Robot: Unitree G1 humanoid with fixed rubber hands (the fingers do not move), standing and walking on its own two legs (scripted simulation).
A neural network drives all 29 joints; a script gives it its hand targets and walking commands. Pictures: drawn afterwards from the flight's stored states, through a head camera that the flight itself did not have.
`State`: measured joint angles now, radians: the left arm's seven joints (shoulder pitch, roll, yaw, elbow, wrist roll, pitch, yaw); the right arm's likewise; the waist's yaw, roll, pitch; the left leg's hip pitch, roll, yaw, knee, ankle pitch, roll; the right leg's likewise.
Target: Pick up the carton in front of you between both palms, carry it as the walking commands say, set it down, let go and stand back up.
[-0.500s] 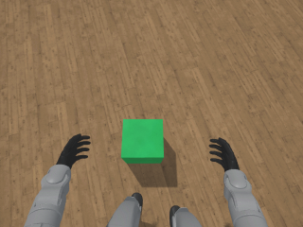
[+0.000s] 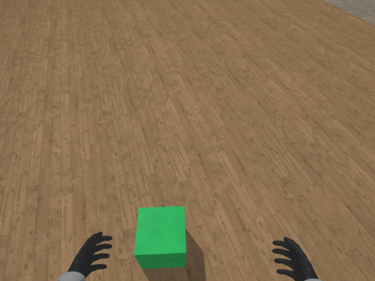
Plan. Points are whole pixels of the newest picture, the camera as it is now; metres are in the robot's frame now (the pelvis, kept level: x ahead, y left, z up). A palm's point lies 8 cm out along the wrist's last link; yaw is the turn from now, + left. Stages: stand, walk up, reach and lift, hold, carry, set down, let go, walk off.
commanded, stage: let go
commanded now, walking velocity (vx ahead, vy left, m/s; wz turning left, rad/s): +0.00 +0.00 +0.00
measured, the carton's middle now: (162, 238) +0.41 +0.12 -0.65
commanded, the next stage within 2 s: stand in 0.22 s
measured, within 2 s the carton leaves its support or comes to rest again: neither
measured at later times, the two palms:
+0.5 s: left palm (43, 280) +0.15 +0.31 -0.09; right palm out of the picture +0.13 -0.26 -0.08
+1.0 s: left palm out of the picture +0.13 +0.33 -0.10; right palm out of the picture +0.12 -0.26 -0.09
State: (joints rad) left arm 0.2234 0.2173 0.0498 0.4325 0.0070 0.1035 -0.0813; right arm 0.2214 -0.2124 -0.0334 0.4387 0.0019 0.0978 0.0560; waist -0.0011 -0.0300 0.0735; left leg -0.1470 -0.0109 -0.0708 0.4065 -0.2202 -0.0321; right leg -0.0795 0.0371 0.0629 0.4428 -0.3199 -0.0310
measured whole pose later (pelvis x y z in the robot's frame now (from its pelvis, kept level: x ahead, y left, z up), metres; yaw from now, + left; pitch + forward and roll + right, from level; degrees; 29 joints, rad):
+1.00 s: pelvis +0.01 +0.03 +0.00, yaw -1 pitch -1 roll +0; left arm 0.20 0.36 0.02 0.79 0.03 0.00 0.03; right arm 0.13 -0.33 -0.03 0.90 -0.03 0.00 -0.02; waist 0.00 -0.03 0.01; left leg -0.19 -0.03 -0.03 0.46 -0.26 0.01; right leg -0.09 0.01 0.08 0.43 -0.32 0.02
